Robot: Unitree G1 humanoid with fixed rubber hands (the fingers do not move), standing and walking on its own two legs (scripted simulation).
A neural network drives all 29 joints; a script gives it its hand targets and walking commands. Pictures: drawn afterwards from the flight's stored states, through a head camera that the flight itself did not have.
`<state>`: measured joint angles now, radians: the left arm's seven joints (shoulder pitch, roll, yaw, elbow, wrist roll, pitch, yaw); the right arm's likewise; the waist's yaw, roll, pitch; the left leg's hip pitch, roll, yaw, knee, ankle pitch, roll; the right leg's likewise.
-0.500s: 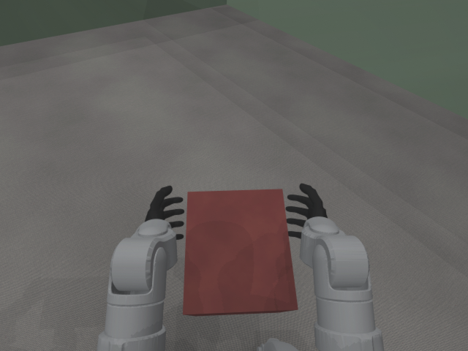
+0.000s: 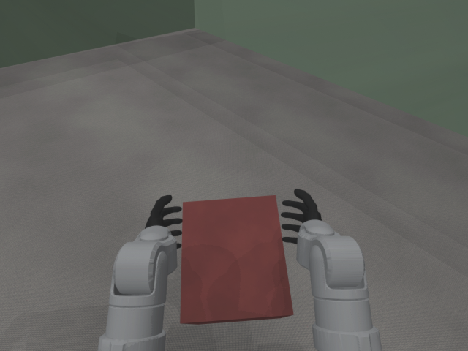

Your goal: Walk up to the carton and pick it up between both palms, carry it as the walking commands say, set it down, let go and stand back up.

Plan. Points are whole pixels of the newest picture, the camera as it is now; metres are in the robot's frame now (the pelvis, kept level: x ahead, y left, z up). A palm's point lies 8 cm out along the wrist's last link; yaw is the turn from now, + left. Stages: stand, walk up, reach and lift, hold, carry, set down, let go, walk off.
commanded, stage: carry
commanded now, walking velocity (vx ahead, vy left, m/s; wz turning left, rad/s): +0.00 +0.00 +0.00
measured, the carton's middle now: (234, 263) +0.30 +0.01 -0.01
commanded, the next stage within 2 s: none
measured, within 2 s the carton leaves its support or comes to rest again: neither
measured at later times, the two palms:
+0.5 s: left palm (157, 260) +0.23 +0.12 +0.10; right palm (323, 261) +0.24 -0.12 +0.11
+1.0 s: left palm (167, 264) +0.23 +0.11 +0.09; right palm (334, 268) +0.23 -0.14 +0.11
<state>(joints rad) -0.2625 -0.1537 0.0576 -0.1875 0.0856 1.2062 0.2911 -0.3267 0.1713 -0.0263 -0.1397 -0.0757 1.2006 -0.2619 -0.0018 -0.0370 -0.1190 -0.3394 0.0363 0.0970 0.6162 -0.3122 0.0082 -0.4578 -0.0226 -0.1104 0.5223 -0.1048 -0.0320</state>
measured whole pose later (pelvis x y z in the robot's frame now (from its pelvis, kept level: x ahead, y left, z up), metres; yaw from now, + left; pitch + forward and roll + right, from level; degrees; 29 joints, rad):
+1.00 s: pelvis -0.06 +0.00 +0.00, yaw -2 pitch +1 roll +1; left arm -0.32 -0.17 0.04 -0.21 0.06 1.24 0.29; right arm -0.35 0.18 -0.08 -0.21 -0.12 1.24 -0.27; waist 0.00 -0.03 -0.04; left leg -0.41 0.03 0.11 0.64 -0.28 0.04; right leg -0.52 -0.05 -0.14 0.55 -0.16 0.01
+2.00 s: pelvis +0.00 +0.04 +0.01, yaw -1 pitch +3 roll +0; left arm -0.26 -0.15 0.01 -0.22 0.07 1.26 0.29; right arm -0.30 0.16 -0.04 -0.22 -0.10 1.23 -0.25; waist 0.01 -0.01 -0.09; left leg -0.32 -0.01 0.10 0.56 -0.29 0.06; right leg -0.39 -0.09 -0.14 0.52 -0.18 0.01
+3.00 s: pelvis +0.00 +0.03 +0.01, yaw -1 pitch +2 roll +0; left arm -0.28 -0.16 0.01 -0.22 0.10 1.29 0.29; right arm -0.31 0.17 -0.04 -0.22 -0.11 1.26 -0.25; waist 0.01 0.00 -0.10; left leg -0.29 0.00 0.12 0.54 -0.29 0.05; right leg -0.37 -0.08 -0.13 0.53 -0.19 0.00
